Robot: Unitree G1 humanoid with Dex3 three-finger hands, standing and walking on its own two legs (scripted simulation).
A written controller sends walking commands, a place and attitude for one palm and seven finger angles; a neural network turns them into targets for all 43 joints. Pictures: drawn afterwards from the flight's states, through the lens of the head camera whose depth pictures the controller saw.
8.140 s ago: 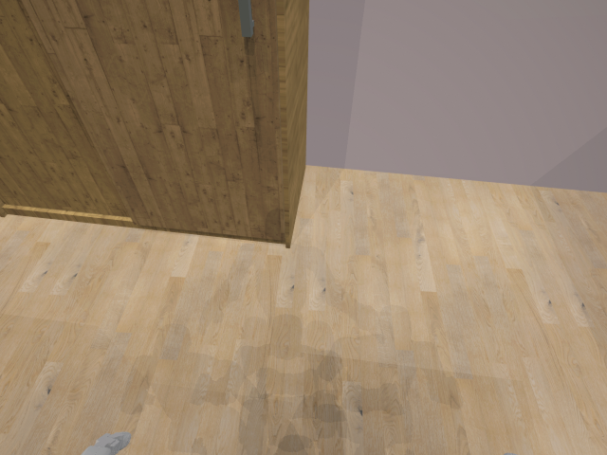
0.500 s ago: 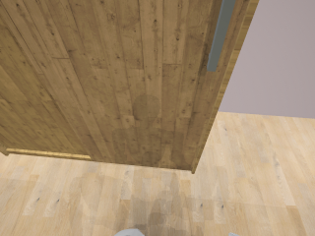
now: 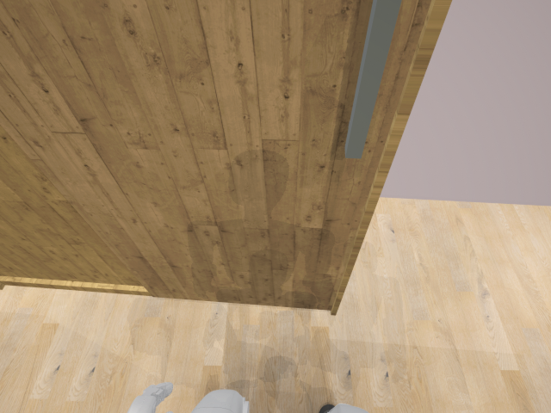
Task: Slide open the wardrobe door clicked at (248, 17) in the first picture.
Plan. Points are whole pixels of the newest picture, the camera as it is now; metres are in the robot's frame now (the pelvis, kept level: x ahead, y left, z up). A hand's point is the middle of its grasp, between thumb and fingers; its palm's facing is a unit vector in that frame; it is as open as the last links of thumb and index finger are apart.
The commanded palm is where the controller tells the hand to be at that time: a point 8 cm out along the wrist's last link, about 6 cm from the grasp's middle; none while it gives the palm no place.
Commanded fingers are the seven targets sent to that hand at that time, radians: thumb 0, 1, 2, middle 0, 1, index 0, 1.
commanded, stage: come to a stop and stand still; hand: right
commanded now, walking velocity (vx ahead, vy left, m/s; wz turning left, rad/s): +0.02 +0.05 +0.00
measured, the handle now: (370, 59) +0.47 -0.10 +0.25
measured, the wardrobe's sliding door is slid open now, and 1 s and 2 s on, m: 0.00 0.00 0.00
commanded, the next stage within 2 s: look again from close up in 1.98 s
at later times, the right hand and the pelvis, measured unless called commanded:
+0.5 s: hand out of the picture -0.04 -0.13 -0.16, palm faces +0.11 +0.97 -0.22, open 7.3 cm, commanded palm none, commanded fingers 0.00 -0.90 -0.90 0.20 0.30 0.20 0.30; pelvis -0.03 +0.05 +0.01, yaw -2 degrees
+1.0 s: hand out of the picture -0.01 -0.22 -0.17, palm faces +0.02 +0.97 -0.23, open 7.4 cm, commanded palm none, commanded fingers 0.00 -0.90 -0.90 0.20 0.30 0.20 0.30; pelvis -0.04 -0.03 +0.00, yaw +0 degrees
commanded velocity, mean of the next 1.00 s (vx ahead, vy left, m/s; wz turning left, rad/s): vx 0.04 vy -0.06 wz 0.00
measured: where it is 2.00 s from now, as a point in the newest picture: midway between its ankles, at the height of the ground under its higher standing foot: outside the picture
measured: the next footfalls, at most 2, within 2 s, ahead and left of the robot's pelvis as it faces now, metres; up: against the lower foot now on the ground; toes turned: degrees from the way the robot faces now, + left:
left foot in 0.16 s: +0.01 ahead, +0.17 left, +0.00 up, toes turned +2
right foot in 0.58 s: -0.04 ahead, -0.09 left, +0.00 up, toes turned -5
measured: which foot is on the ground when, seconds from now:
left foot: up 0.00-0.14, down 0.16-1.00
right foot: down 0.00-0.18, up 0.20-0.56, down 0.58-1.00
